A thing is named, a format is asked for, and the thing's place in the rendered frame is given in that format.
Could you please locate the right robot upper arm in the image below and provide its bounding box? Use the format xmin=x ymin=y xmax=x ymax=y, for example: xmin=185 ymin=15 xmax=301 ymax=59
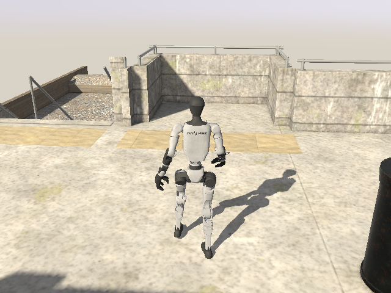
xmin=209 ymin=123 xmax=225 ymax=155

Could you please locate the left robot upper arm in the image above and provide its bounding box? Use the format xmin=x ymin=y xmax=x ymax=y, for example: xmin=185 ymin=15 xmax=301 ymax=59
xmin=167 ymin=123 xmax=184 ymax=157

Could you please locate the right robot forearm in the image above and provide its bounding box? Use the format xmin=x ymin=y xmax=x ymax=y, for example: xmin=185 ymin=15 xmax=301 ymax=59
xmin=218 ymin=146 xmax=226 ymax=162

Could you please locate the left robot foot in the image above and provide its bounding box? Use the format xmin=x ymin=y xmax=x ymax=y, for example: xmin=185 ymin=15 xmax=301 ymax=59
xmin=174 ymin=223 xmax=183 ymax=237

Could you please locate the humanoid robot torso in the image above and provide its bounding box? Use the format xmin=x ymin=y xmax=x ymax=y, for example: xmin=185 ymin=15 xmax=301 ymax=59
xmin=182 ymin=120 xmax=211 ymax=183

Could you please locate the left robot forearm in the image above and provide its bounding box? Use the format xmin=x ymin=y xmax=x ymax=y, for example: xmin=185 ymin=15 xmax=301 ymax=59
xmin=158 ymin=148 xmax=172 ymax=176

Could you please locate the right robot hand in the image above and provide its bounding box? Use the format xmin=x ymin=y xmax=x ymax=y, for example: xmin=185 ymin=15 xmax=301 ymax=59
xmin=211 ymin=157 xmax=225 ymax=167

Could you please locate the left robot hand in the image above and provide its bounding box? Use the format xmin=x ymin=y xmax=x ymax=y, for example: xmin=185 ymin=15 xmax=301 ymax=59
xmin=155 ymin=174 xmax=169 ymax=191

